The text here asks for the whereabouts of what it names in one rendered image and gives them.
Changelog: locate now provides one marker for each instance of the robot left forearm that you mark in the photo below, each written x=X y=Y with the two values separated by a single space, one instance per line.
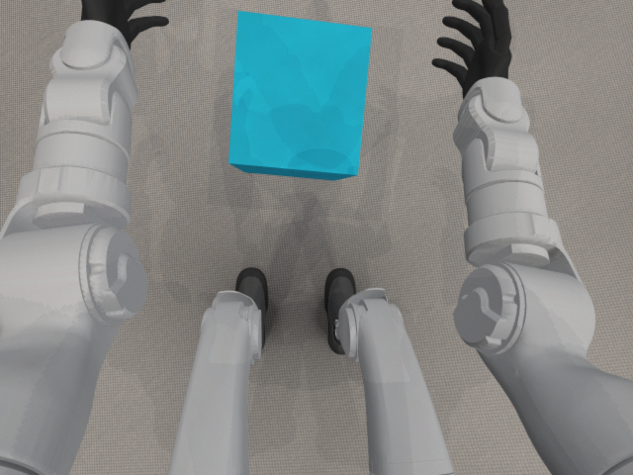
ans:
x=83 y=144

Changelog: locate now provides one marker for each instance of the robot left hand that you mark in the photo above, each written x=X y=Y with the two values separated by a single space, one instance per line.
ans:
x=117 y=12

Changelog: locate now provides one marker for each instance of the robot right hand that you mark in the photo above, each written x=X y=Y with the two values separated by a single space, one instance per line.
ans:
x=491 y=55

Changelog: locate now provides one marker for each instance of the carton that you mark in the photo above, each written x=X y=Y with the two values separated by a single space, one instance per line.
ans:
x=298 y=97

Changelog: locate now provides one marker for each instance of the robot left thigh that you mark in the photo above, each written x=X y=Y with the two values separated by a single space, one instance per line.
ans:
x=212 y=435

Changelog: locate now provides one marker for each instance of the robot right foot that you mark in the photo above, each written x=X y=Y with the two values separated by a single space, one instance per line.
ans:
x=339 y=287

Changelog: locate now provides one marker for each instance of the right robot upper arm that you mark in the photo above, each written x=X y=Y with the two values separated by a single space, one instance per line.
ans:
x=532 y=327

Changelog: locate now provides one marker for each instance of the left robot upper arm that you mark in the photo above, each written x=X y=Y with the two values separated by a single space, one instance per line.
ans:
x=64 y=293

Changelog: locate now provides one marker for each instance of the robot right forearm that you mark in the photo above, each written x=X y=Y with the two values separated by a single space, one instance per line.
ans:
x=503 y=188

